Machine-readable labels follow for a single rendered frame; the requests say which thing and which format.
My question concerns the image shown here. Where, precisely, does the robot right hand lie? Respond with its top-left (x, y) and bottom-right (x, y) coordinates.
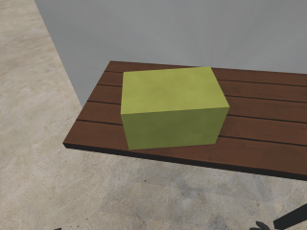
top-left (249, 220), bottom-right (271, 230)

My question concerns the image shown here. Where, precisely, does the table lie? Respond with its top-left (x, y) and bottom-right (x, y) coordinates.
top-left (62, 60), bottom-right (307, 230)

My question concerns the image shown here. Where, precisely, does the carton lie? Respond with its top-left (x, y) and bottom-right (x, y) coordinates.
top-left (120, 66), bottom-right (230, 150)

